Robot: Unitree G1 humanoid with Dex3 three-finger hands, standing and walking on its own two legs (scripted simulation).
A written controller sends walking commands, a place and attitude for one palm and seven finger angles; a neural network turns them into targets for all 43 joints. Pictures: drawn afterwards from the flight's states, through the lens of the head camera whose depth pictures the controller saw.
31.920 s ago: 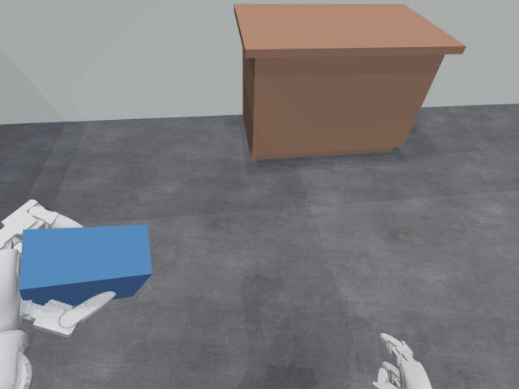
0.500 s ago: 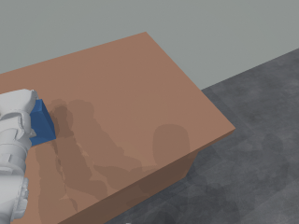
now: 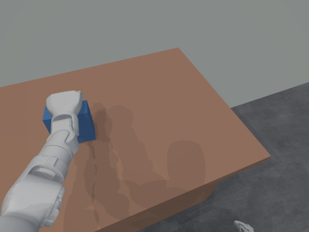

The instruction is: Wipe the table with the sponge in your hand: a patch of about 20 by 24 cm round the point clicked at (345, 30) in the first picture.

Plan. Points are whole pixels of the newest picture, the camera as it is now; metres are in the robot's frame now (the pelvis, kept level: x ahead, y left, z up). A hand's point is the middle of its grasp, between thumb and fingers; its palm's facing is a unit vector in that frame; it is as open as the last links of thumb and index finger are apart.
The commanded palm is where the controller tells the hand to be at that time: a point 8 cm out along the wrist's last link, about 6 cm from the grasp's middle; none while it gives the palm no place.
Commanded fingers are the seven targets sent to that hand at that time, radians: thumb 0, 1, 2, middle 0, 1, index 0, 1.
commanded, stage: slide across to the middle lane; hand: left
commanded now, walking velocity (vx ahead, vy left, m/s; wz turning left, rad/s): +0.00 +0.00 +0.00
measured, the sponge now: (73, 128) +0.39 +0.29 +0.00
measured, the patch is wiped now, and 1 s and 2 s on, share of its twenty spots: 0.50 0.70 0.75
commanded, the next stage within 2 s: wipe back along the middle lane in 0.14 s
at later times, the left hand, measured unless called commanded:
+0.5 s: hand (87, 117) +0.41 +0.24 +0.04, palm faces -0.03 -0.01 -1.00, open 10.2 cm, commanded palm +0.37 +0.21 +0.07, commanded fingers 0.00 0.10 1.30 -1.20 -1.60 -1.20 -1.60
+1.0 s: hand (90, 132) +0.36 +0.21 +0.04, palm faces +0.01 -0.03 -1.00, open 10.2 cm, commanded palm +0.31 +0.19 +0.06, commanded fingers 0.00 0.10 1.30 -1.20 -1.60 -1.20 -1.60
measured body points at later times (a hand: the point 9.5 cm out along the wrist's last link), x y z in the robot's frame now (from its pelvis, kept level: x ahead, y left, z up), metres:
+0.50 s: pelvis +0.02 -0.01 +0.01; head +0.05 -0.03 +0.46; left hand +0.40 +0.23 +0.09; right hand +0.15 -0.27 -0.12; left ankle -0.01 +0.07 -0.73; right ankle +0.00 -0.12 -0.73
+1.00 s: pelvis +0.01 -0.02 +0.01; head +0.02 -0.04 +0.46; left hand +0.35 +0.21 +0.09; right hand +0.21 -0.26 -0.09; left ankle -0.01 +0.07 -0.73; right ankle +0.00 -0.12 -0.73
